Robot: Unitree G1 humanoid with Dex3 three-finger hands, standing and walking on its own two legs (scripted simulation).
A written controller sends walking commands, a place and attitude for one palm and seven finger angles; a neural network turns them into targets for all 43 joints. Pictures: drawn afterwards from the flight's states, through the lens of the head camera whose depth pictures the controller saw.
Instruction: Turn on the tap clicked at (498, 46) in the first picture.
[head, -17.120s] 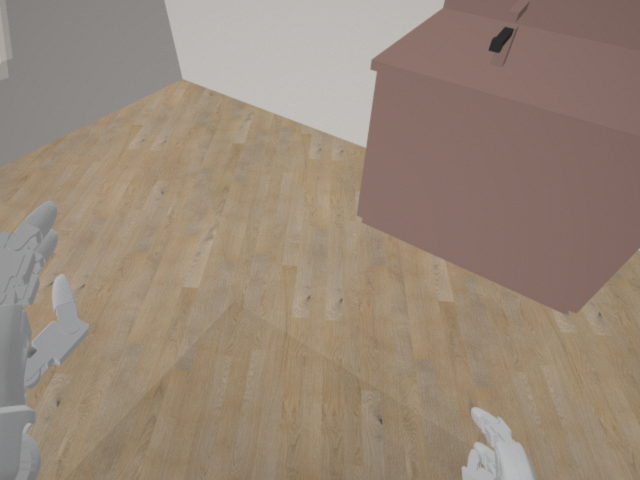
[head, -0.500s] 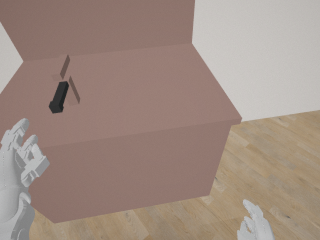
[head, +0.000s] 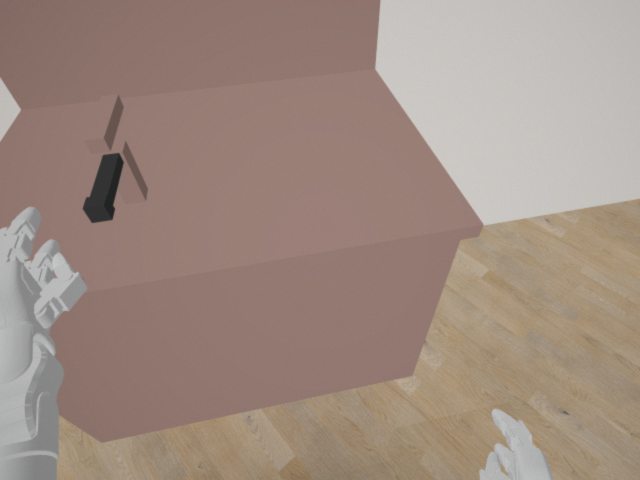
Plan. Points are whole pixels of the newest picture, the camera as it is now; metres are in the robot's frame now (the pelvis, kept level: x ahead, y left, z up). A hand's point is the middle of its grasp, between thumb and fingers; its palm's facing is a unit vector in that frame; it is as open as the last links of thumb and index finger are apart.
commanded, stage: reach beside the lever's end, fingers flat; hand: left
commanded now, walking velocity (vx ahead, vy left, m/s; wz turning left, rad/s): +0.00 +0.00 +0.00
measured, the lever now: (99, 208) +0.42 +0.37 +0.11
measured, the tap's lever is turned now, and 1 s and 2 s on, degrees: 0 0 0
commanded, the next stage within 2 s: push the lever round in 1.08 s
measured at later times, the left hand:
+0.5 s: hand (83, 249) +0.34 +0.35 +0.11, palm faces +0.54 -0.83 -0.09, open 7.7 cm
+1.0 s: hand (83, 242) +0.37 +0.37 +0.09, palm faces +0.53 -0.85 -0.07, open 7.8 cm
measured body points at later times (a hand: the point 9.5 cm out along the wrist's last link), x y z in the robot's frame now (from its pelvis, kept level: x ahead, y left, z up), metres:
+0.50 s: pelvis +0.00 +0.01 -0.01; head +0.03 -0.01 +0.44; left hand +0.31 +0.39 +0.12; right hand +0.13 -0.25 -0.12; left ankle +0.01 +0.10 -0.72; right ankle +0.02 -0.06 -0.72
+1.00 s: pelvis +0.02 +0.02 -0.01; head +0.06 +0.02 +0.44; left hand +0.34 +0.41 +0.10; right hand +0.09 -0.25 -0.12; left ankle +0.01 +0.10 -0.72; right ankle +0.02 -0.06 -0.72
